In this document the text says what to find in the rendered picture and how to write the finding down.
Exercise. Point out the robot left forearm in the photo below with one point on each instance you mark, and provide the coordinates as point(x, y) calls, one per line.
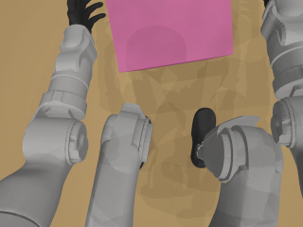
point(70, 81)

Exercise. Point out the robot left upper arm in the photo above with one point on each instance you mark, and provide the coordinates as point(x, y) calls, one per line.
point(29, 197)

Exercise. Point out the carton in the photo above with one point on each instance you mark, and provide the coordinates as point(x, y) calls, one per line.
point(150, 34)

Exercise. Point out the right robot shin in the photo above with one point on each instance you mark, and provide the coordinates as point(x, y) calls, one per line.
point(204, 150)

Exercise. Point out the robot right upper arm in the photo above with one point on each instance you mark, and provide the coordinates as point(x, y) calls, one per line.
point(287, 129)

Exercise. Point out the robot right forearm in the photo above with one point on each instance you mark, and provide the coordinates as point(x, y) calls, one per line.
point(282, 30)

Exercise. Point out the robot left hand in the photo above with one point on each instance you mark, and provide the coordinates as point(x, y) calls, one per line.
point(78, 13)

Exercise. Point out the left robot shin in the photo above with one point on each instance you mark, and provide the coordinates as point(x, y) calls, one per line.
point(110, 122)

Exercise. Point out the robot shin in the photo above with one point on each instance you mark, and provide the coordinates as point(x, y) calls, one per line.
point(204, 150)
point(110, 122)

